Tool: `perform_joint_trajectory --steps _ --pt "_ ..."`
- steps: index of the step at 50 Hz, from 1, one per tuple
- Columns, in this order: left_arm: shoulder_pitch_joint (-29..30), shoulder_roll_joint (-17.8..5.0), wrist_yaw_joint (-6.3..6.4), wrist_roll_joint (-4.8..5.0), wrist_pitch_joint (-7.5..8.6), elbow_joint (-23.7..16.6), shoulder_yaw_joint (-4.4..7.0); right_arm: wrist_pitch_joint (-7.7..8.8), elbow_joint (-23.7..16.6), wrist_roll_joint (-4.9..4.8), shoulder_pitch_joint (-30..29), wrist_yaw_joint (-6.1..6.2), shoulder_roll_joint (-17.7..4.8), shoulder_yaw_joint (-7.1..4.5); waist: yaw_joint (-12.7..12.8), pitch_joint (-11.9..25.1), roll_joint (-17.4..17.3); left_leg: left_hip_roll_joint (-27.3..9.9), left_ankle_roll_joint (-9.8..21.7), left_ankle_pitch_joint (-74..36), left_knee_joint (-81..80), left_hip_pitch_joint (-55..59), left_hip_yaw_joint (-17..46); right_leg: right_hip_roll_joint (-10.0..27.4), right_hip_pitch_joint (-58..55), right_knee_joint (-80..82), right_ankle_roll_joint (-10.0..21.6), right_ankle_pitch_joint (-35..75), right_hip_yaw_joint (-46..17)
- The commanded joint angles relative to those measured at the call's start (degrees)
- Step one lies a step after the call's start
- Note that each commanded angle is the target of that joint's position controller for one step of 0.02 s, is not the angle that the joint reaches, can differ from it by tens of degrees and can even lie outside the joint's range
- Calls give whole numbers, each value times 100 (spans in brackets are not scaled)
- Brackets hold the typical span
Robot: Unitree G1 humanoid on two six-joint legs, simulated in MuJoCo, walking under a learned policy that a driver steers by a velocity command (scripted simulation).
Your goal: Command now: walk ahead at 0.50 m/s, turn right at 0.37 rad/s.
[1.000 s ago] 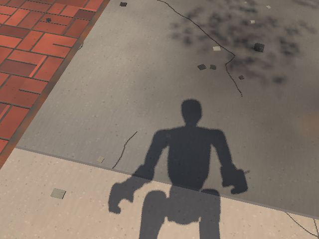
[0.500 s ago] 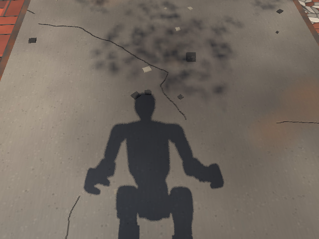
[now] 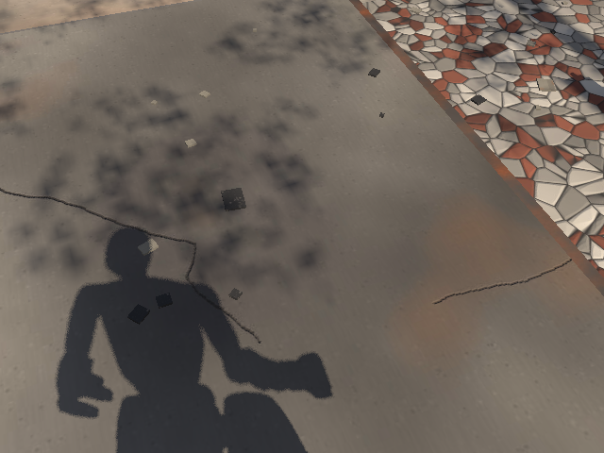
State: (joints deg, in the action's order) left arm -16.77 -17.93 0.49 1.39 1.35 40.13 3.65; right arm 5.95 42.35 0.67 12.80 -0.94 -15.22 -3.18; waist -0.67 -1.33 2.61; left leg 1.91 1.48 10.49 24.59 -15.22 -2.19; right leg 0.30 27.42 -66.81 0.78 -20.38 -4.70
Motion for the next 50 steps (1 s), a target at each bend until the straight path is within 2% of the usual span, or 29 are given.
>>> perform_joint_trajectory --steps 1,4,8,11,13,14,15,16,17,18,19,20,21,22,23,24,26,29,31,32,33,34,35,36,37,39,42,50 --pt "134 -228 -32 -13 77 -488 70 102 -112 -49 172 -1 -633 -147 -26 68 -836 -1520 1016 -392 -1449 872 1592 418 1055 460 -39 258 -219" --pt "568 -106 -72 -95 120 -620 -17 89 39 -102 229 6 -880 -206 -68 6 -656 -1568 1140 -957 -1630 973 1211 521 1204 1451 -107 887 -69" --pt "1297 0 -190 -70 242 -746 -104 -7 240 -175 477 27 -1054 -216 -329 -95 -637 -1362 963 -1305 -1633 960 603 434 743 2784 -106 1910 319" --pt "1667 -56 -252 -75 299 -879 -83 -127 454 -185 763 46 -1116 -202 -391 -110 -728 -1426 803 -2434 -1241 1262 474 202 397 3381 -14 2050 454" --pt "1533 -196 -284 -108 323 -862 -16 -196 522 -211 734 75 -1186 -211 -201 88 -852 -1453 620 -3110 -763 1488 433 53 -46 3696 161 1962 466" --pt "1105 -307 -271 -157 325 -721 51 -217 510 -233 591 100 -1223 -213 94 332 -844 -1339 482 -3608 -293 1446 326 -87 -703 3973 282 2207 556" --pt "522 -514 -228 -211 315 -517 149 -212 509 -226 586 117 -1135 -178 384 680 -732 -1109 306 -3769 423 1196 183 -138 -1654 4209 438 2753 599" --pt "-100 -896 -146 -296 284 -400 240 -169 386 -82 611 131 -891 -73 587 1306 -288 -787 17 -2392 1595 368 -22 640 -3037 3860 711 4810 -74" --pt "-236 -1120 -82 -418 203 -426 194 -133 377 74 1419 67 -293 157 248 2172 1168 -74 -397 2306 3699 -1373 28 2313 -4854 3528 1806 6952 -2009" --pt "-391 -787 -126 -277 139 -361 137 -153 624 -70 1688 34 -674 91 412 2888 916 -139 -445 3067 4469 -1485 851 2457 -4780 3722 2153 6270 -2501" --pt "-28 -630 -156 -191 112 -361 94 -198 522 -215 1145 34 -1018 -14 431 2094 562 -367 -457 2826 4641 -1857 772 2064 -4132 3964 1915 5675 -1878" --pt "389 -431 -156 -152 125 -340 31 -248 423 -205 696 86 -923 2 318 1465 268 -550 -477 2465 4380 -2017 648 1733 -3466 4152 1653 5200 -1435" --pt "706 -262 -164 -159 141 -329 -33 -330 428 -130 538 146 -858 -4 166 1092 68 -698 -531 2165 4025 -1828 645 1555 -2755 4360 1501 4906 -1161" --pt "968 -221 -175 -200 147 -300 -44 -437 455 -90 617 187 -781 -5 -64 921 139 -800 -577 1920 3601 -1279 660 1401 -2022 4586 1387 4646 -884" --pt "1146 -261 -186 -268 152 -258 -21 -525 510 -77 744 218 -636 25 -212 851 280 -747 -624 1703 3191 -748 545 1279 -1460 4764 1338 4448 -653" --pt "1274 -276 -184 -310 161 -221 -7 -580 553 -64 836 250 -511 56 -291 844 377 -684 -660 1609 2780 -375 449 1200 -1143 4856 1355 4354 -476" --pt "1324 -309 -154 -320 156 -108 7 -640 572 -18 738 293 -449 86 -255 931 449 -622 -639 1126 2056 69 387 1125 -956 4955 1338 3814 -336" --pt "1346 -332 -102 -258 88 84 -6 -729 577 -2 472 290 -530 57 -201 834 421 -558 -492 189 1239 591 342 1058 -691 5116 1158 1710 -364" --pt "1317 -170 -96 -231 49 214 -81 -739 549 89 286 269 -525 55 -230 512 302 -503 -312 -194 569 984 309 789 -309 5158 786 -134 -348" --pt "1121 -37 -100 -256 45 346 -136 -729 464 137 158 277 -604 55 -197 288 148 -701 -194 -381 175 1045 543 618 -166 5110 506 -745 -329" --pt "919 -58 -96 -304 37 427 -132 -712 363 112 40 304 -896 15 -21 60 -238 -1025 -46 -425 -82 842 840 333 -169 4861 253 -974 -167" --pt "667 -47 -57 -266 5 458 -114 -697 465 32 -169 306 -1111 -61 250 -58 -989 -947 115 895 -160 49 793 44 -639 4730 91 -466 196" --pt "852 -183 -6 -276 -25 501 -97 -649 458 32 -277 276 -796 -6 105 -165 -957 -788 80 1491 -374 -424 768 21 -1110 4486 13 -69 265" --pt "885 -202 28 -247 -49 516 -76 -593 509 77 -312 262 -590 61 131 -136 -962 -762 -24 1416 -446 -542 744 41 -1325 4381 43 208 278" --pt "830 -165 58 -242 -72 592 -81 -539 535 80 -366 244 -547 82 152 -85 -940 -711 -113 1035 -409 -470 695 83 -1426 4343 91 429 253" --pt "718 -166 68 -255 -79 724 -74 -453 633 22 -286 233 -544 92 121 94 -779 -677 -173 309 -219 -123 627 105 -1487 4306 137 907 242" --pt "752 -158 55 -201 -49 891 -68 -437 777 -15 -181 248 -601 89 44 291 -526 -623 -150 -419 -19 203 547 134 -1605 4231 136 1539 253" --pt "765 -182 105 -154 -141 1353 -51 -506 1078 -39 -214 259 -566 104 46 301 -265 -526 -102 -932 -1 364 446 154 -1890 4175 99 2110 284"
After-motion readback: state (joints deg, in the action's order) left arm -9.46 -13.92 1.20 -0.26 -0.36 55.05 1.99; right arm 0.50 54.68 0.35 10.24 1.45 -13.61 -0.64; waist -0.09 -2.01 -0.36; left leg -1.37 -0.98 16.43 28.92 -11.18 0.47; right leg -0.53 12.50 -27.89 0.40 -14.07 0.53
